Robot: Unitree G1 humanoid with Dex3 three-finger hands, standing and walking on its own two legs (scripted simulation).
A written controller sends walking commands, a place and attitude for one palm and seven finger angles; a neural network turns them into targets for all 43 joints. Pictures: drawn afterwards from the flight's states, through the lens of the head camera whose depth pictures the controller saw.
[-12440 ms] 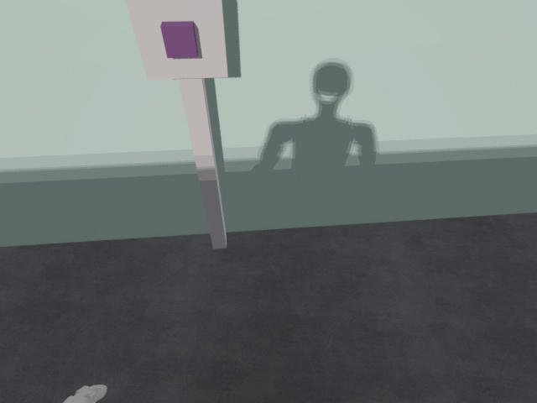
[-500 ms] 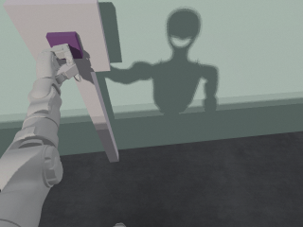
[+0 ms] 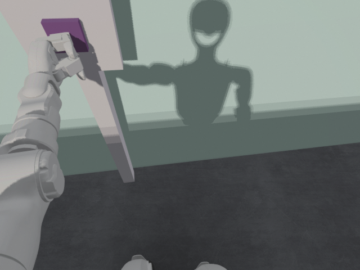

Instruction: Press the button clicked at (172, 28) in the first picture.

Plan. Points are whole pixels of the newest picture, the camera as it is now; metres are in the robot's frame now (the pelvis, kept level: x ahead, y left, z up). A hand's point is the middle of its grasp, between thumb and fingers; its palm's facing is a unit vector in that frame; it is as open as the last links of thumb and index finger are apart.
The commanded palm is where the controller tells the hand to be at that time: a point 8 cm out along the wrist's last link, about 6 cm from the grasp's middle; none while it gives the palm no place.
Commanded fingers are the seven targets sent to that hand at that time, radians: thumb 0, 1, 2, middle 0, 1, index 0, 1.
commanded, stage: pull the fist back off the button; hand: left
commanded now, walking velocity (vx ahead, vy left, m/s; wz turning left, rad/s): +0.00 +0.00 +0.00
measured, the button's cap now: (67, 33) +0.58 +0.20 +0.18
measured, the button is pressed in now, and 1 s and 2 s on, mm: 13 0 0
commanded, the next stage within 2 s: draw the hand back to the body in 1.04 s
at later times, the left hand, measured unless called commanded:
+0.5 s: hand (75, 69) +0.50 +0.18 +0.15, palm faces +0.08 -1.00 +0.02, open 2.7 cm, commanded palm +0.46 +0.23 +0.15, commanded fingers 0.00 0.90 0.90 -1.30 -1.50 -1.30 -1.50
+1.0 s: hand (75, 97) +0.42 +0.17 +0.15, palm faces +0.08 -1.00 +0.00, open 3.1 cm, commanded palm +0.40 +0.22 +0.15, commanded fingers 0.00 0.90 0.90 -1.30 -1.50 -1.30 -1.50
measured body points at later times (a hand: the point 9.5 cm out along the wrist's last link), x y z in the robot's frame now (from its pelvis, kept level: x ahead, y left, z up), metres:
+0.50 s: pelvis +0.01 +0.01 +0.00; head +0.07 +0.01 +0.45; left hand +0.49 +0.24 +0.15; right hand +0.02 -0.26 -0.11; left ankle +0.06 +0.10 -0.71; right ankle -0.01 -0.09 -0.71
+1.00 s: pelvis +0.04 +0.00 +0.01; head +0.05 -0.01 +0.46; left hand +0.41 +0.23 +0.15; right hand +0.18 -0.25 -0.09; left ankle +0.06 +0.10 -0.71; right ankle -0.01 -0.09 -0.71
